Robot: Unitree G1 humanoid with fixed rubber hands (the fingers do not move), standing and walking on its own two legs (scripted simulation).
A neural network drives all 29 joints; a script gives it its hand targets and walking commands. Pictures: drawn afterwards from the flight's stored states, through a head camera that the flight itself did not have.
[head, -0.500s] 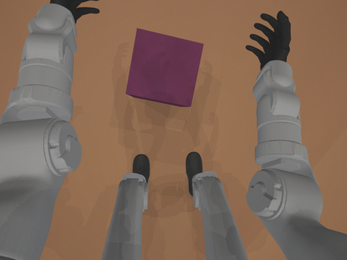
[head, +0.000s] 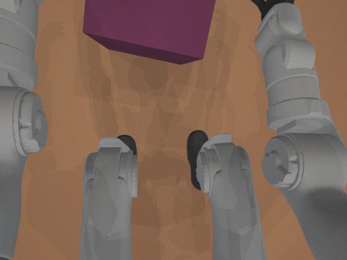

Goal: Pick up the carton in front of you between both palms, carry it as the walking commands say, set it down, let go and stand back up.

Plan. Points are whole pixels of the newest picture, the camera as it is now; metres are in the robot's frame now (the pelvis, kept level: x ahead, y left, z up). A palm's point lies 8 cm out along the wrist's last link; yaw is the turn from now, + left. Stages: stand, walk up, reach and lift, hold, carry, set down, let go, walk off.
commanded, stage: reach and lift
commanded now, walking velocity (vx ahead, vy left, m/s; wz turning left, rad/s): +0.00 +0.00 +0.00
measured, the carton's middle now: (152, 5) +0.57 +0.04 -0.31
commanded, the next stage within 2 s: none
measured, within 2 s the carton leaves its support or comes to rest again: leaves its support in 1.12 s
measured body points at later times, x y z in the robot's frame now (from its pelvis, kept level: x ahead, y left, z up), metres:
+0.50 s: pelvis +0.00 +0.00 -0.07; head +0.39 +0.04 +0.14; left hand +0.61 +0.20 -0.25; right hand +0.57 -0.15 -0.25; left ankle +0.10 +0.12 -0.40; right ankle +0.12 -0.13 -0.40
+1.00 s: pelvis +0.00 +0.00 -0.07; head +0.38 +0.04 +0.15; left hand +0.60 +0.18 -0.25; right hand +0.57 -0.12 -0.24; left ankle +0.10 +0.12 -0.40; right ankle +0.11 -0.13 -0.40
